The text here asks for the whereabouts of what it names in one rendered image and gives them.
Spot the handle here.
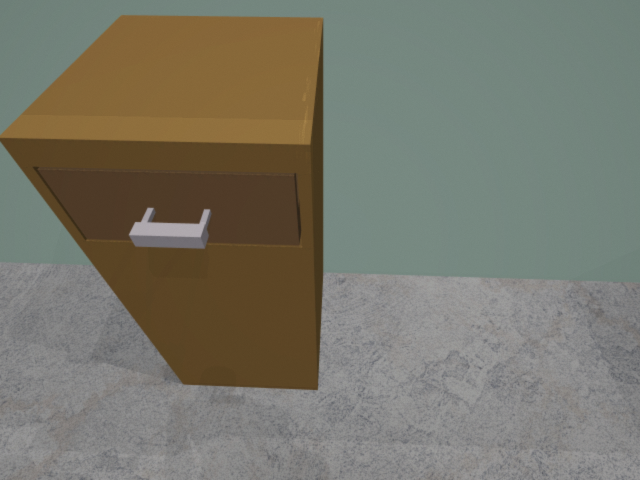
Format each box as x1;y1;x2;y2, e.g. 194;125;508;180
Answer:
129;208;212;249

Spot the drawer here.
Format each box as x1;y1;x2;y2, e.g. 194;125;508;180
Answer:
37;167;301;245

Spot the cabinet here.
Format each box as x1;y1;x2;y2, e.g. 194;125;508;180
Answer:
0;15;323;390

